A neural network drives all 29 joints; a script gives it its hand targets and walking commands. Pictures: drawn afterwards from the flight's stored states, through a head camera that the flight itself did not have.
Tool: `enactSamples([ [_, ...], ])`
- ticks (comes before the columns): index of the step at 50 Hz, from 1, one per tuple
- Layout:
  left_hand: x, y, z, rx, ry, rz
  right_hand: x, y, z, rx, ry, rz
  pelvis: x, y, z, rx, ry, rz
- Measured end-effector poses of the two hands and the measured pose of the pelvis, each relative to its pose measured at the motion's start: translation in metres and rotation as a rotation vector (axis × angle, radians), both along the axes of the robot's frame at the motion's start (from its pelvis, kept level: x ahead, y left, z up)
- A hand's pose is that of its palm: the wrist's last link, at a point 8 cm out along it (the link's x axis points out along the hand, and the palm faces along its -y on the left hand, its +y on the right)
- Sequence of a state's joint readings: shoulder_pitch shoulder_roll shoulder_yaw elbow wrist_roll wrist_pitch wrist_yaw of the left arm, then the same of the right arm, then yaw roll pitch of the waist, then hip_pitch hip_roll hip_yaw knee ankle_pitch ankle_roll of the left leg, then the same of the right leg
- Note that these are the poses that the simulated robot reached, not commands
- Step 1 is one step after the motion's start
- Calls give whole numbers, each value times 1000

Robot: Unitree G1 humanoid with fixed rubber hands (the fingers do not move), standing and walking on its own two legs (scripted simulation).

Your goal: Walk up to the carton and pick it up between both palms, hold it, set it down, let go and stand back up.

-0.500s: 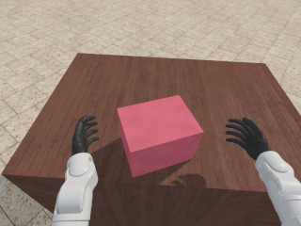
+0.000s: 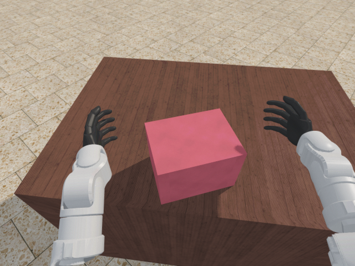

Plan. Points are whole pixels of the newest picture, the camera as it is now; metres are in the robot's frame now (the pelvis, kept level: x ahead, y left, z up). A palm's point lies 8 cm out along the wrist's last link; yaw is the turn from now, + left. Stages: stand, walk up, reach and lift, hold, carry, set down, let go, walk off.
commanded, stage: reach and lift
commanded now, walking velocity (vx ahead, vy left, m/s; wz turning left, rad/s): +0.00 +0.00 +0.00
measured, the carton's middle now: (191, 155) +0.40 +0.02 -0.01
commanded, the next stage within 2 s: none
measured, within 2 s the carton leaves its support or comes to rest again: neither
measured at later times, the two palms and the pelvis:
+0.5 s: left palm (91, 122) +0.34 +0.23 +0.15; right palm (280, 98) +0.47 -0.17 +0.16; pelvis +0.01 +0.00 +0.00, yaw +1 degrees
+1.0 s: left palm (100, 144) +0.34 +0.23 +0.08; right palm (255, 118) +0.47 -0.13 +0.08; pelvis +0.01 +0.01 +0.00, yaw +2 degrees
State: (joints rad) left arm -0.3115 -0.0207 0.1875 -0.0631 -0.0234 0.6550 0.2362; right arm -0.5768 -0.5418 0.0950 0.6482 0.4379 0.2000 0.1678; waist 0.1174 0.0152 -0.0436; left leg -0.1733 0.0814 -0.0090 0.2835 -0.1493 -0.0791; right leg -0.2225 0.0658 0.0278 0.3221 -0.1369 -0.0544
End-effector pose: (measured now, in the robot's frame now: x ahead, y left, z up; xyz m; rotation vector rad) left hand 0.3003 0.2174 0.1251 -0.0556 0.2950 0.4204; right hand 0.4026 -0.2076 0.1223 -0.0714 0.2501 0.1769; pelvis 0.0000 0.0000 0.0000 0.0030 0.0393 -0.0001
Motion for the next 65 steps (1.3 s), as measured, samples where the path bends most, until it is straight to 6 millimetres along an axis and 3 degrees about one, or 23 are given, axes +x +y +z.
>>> enactSamples([
  [23, 37, 15, 22, 9, -8, 9, 62, 36, 31, 13, -12, 37, 6, 5, 0, -9, 62, 15],
  [32, 49, 19, 23, 15, 1, 12, 80, 50, 35, 21, -3, 50, 7, 5, 0, -11, 78, 24],
  [37, 52, 20, 10, 12, 20, 11, 85, 59, 24, 12, 14, 57, 7, 5, 0, -13, 86, 31],
  [53, 42, 14, -58, 52, 6, -5, 70, 79, -50, -15, 19, 87, 4, 9, -3, -19, 171, 38],
  [65, 53, 6, -69, 54, -23, -20, 78, 81, -58, -17, 8, 63, 7, 10, -6, -22, 226, 23],
])
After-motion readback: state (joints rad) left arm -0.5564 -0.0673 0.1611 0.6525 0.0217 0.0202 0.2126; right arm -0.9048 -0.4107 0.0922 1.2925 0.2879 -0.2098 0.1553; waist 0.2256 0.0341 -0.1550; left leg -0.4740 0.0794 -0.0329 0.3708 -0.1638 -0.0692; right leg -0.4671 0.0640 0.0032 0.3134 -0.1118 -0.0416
